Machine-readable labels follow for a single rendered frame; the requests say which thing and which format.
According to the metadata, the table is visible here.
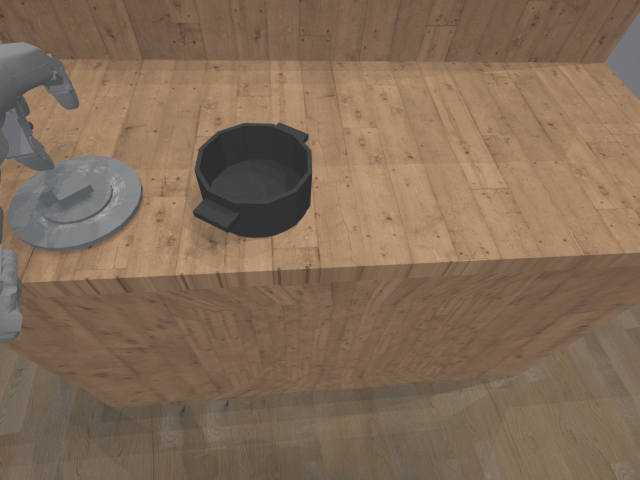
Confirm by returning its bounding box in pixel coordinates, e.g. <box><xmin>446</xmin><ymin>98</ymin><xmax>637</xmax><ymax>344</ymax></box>
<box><xmin>0</xmin><ymin>0</ymin><xmax>640</xmax><ymax>409</ymax></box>

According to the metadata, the lid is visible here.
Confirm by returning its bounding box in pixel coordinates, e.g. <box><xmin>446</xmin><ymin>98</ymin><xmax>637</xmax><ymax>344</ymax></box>
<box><xmin>8</xmin><ymin>156</ymin><xmax>143</xmax><ymax>251</ymax></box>

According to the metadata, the pot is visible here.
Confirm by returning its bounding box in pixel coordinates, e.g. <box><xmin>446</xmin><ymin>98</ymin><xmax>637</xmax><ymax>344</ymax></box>
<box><xmin>193</xmin><ymin>123</ymin><xmax>312</xmax><ymax>238</ymax></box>

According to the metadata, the knob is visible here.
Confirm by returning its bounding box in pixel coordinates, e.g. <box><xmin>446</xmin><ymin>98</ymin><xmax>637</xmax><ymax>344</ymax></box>
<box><xmin>45</xmin><ymin>169</ymin><xmax>94</xmax><ymax>207</ymax></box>

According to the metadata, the left robot hand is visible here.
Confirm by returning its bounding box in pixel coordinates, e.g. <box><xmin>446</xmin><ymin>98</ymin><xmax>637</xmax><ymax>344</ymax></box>
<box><xmin>0</xmin><ymin>42</ymin><xmax>79</xmax><ymax>171</ymax></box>

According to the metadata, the left robot upper arm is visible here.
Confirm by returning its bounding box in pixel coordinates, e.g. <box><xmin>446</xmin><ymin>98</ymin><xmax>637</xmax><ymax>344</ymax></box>
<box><xmin>0</xmin><ymin>245</ymin><xmax>23</xmax><ymax>343</ymax></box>

